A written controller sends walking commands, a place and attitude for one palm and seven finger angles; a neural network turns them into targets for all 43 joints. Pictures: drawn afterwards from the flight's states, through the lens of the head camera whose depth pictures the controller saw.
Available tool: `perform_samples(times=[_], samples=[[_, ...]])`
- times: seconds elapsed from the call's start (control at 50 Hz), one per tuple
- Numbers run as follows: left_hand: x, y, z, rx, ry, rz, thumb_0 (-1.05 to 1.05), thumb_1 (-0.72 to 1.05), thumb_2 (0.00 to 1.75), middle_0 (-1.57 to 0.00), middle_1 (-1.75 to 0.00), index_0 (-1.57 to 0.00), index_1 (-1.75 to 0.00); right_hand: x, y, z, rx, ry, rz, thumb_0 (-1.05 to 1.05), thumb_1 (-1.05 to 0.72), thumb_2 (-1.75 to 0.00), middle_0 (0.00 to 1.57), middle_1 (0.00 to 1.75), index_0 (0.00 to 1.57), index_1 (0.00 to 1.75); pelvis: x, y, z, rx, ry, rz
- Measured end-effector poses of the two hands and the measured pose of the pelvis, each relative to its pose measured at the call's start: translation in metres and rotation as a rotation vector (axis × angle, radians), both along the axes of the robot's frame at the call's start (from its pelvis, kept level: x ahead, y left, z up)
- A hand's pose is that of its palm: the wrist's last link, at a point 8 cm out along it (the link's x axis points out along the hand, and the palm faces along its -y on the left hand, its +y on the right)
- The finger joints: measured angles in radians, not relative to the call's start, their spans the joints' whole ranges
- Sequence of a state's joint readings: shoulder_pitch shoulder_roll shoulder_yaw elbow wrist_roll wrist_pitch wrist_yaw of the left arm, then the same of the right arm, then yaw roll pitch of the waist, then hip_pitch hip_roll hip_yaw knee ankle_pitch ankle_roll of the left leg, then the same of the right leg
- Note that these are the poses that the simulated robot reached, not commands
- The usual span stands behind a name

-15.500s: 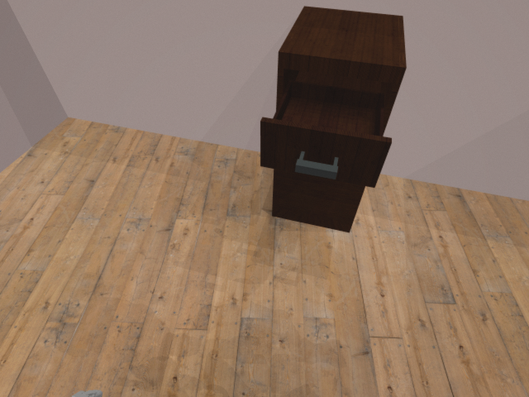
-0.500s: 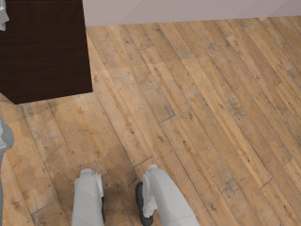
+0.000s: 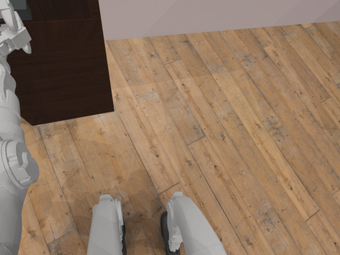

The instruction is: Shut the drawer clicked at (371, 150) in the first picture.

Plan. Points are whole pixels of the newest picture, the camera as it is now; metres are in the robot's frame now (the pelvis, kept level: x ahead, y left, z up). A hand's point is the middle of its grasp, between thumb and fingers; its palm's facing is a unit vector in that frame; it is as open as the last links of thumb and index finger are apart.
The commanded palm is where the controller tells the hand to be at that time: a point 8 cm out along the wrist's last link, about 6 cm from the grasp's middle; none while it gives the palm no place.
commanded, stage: pull the fist back off the drawer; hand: left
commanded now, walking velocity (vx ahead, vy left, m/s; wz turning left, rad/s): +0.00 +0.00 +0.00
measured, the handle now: out of the picture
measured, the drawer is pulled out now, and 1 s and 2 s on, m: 0.00 0.00 0.00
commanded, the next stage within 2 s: draw the hand back to the body in 0.18 s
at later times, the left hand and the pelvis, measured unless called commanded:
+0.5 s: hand (12, 45) +0.50 +0.24 +0.09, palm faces +0.16 -0.99 -0.04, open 3.3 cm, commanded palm +0.46 +0.27 +0.11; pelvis +0.05 +0.00 +0.05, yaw +1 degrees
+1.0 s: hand out of the picture +0.35 +0.25 +0.20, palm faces +0.32 -0.91 -0.27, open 3.3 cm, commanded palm +0.30 +0.29 +0.22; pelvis +0.06 +0.00 +0.13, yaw +4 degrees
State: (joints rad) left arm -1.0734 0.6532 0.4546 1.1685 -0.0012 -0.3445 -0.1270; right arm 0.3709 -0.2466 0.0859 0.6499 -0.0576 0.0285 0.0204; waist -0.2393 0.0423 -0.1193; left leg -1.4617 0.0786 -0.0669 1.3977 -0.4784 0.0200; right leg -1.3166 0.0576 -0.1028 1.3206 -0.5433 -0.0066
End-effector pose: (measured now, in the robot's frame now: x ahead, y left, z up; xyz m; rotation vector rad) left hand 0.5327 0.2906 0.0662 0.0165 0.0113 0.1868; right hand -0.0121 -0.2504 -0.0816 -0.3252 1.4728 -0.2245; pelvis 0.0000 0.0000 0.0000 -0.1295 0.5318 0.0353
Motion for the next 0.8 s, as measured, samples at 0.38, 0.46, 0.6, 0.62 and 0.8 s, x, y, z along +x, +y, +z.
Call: perform_samples(times=[0.38, 0.46, 0.6, 0.62, 0.8], samples=[[-0.019, 0.003, 0.006, 0.022, -0.033, 0.005, 0.02, 0.90, 0.90, -1.40, -1.60, -1.40, -1.60, 0.070, -0.010, 0.003, 0.026, -0.075, 0.003, 0.00, -0.90, -0.89, 0.20, 0.30, 0.21, 0.29, 0.033, -0.001, 0.018, 0.032, -0.027, -0.007], [-0.042, -0.001, 0.022, 0.035, -0.030, -0.020, 0.02, 0.91, 0.90, -1.40, -1.60, -1.40, -1.60, 0.091, -0.005, 0.015, 0.056, -0.121, -0.013, 0.00, -0.90, -0.89, 0.20, 0.30, 0.20, 0.29, 0.041, 0.000, 0.035, 0.043, -0.062, -0.009], [-0.097, 0.000, 0.061, 0.017, -0.013, 0.022, 0.02, 0.90, 0.90, -1.40, -1.60, -1.40, -1.60, 0.140, 0.005, 0.051, 0.096, -0.272, 0.035, 0.00, -0.90, -0.89, 0.20, 0.30, 0.20, 0.29, 0.056, -0.001, 0.072, 0.064, -0.161, 0.010], [-0.104, 0.001, 0.068, 0.020, -0.023, 0.026, 0.02, 0.90, 0.90, -1.40, -1.60, -1.40, -1.60, 0.148, 0.006, 0.056, 0.099, -0.298, 0.046, 0.00, -0.90, -0.89, 0.20, 0.30, 0.20, 0.29, 0.057, -0.001, 0.075, 0.066, -0.176, 0.015], [-0.161, 0.002, 0.106, 0.017, -0.052, -0.007, 0.02, 0.90, 0.90, -1.40, -1.60, -1.40, -1.60, 0.206, 0.007, 0.093, 0.108, -0.513, 0.131, 0.00, -0.90, -0.89, 0.20, 0.30, 0.20, 0.29, 0.059, -0.002, 0.097, 0.085, -0.295, 0.043]])
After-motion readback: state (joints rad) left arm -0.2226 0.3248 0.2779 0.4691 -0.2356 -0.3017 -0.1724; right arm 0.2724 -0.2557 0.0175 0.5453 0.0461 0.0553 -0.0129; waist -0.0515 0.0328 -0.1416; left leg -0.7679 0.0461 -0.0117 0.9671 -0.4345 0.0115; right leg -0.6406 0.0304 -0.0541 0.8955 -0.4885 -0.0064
